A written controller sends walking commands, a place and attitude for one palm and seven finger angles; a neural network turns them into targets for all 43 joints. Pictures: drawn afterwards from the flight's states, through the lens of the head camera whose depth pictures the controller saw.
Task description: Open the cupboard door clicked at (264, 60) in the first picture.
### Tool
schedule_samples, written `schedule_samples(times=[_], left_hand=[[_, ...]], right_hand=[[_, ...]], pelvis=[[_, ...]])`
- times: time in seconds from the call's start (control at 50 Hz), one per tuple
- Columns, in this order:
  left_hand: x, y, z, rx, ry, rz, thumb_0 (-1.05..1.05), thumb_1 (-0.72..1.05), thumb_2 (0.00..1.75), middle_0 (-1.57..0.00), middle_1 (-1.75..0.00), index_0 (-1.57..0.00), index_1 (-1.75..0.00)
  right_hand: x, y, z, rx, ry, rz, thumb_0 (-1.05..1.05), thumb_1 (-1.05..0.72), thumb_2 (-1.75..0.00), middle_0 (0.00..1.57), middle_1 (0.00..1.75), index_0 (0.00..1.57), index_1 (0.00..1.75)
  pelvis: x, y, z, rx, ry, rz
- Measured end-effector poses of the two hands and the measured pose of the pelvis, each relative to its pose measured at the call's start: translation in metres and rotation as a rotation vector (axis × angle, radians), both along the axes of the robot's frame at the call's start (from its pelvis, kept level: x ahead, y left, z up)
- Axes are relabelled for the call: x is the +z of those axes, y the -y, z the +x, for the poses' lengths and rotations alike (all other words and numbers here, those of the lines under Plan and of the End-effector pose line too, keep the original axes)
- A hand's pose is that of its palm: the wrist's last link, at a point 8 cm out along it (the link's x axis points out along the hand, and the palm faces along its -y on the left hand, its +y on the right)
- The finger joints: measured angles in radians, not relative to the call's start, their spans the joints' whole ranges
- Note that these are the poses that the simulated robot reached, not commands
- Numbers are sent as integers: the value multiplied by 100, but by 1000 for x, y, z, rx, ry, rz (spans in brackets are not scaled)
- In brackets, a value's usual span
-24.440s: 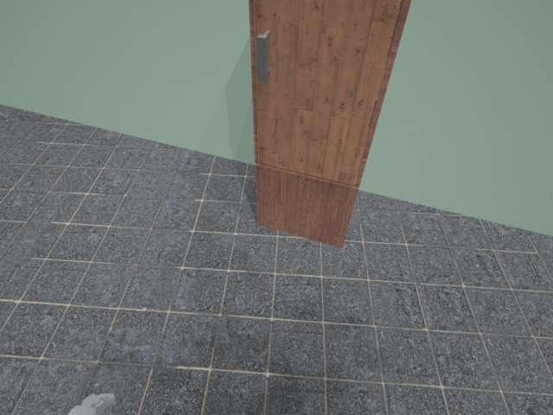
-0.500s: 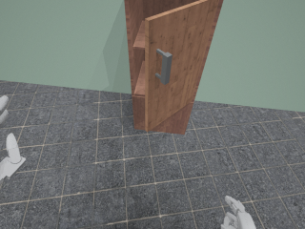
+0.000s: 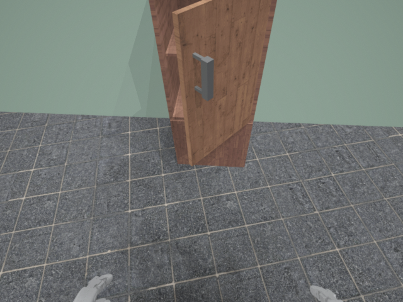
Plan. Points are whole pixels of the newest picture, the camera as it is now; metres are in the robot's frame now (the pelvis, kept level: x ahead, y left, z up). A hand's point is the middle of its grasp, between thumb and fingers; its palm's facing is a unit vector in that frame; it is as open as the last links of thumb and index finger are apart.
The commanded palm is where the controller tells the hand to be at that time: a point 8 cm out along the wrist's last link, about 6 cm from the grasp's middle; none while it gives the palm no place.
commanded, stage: let the arm hang, fingers relaxed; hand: left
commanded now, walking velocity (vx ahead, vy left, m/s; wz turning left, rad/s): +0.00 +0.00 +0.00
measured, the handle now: (202, 76) +0.66 +0.02 +0.07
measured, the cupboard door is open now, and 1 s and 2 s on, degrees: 48 48 48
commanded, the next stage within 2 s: look to check the result in 0.86 s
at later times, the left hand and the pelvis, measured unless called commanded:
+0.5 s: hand out of the picture +0.01 +0.20 -0.16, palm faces +0.03 -0.96 -0.27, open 7.4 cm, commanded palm none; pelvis +0.00 -0.01 +0.01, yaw +1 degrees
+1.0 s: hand out of the picture +0.03 +0.18 -0.16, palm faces +0.04 -0.98 -0.21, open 7.4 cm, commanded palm none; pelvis +0.02 -0.01 +0.01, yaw +1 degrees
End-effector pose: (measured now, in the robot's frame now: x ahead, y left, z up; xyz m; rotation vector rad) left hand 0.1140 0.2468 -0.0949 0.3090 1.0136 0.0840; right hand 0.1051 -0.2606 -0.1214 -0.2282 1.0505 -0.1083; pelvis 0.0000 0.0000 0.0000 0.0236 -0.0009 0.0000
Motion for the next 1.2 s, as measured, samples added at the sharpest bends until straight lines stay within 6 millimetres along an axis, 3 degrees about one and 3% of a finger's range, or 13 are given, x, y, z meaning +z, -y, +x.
schedule_samples(times=[0.06,0.1,0.2,0.34,0.5,0.74,1.04,1.2], left_hand=[[-32,30,-42,40,-159,-96,2,91,90,-20,-30,-20,-29],[-39,30,-59,105,-197,-96,0,96,90,-21,-30,-21,-30],[-40,22,-94,156,-291,-78,0,97,90,-21,-30,-21,-30],[-30,8,-118,200,-360,-23,1,93,90,-20,-30,-20,-30],[-27,5,-107,207,-340,-14,1,91,90,-20,-30,-20,-29],[-36,26,-83,188,-306,-85,1,91,90,-20,-30,-20,-30],[-33,19,-92,207,-353,-73,1,91,90,-20,-30,-20,-30],[-31,12,-85,206,-349,-56,1,90,90,-20,-30,-20,-30]], right_hand=[[-1,6,-34,-22,-123,-26,1,-90,-90,20,30,20,30],[-1,8,-56,-29,-206,-36,1,-91,-90,20,30,20,30],[-6,4,-96,-50,-344,-20,1,-91,-90,20,30,20,30],[-16,-13,-117,-73,-395,43,1,-91,-90,20,30,20,30],[-21,-30,-118,-82,-391,82,1,-91,-90,20,30,20,30],[-15,-38,-105,-91,-370,73,0,-91,-90,20,30,20,30],[-13,-32,-80,-78,-346,53,0,-91,-90,20,30,20,30],[-11,-20,-66,-71,-333,27,1,-91,-90,20,30,20,30]], pelvis=[[1,6,-1,5,11,-2],[3,10,-1,14,14,-8],[7,15,-1,24,18,-21],[9,14,1,21,23,-22],[11,11,4,15,24,-18],[12,7,12,14,23,-16],[14,6,22,16,24,-18],[15,7,27,16,23,-19]])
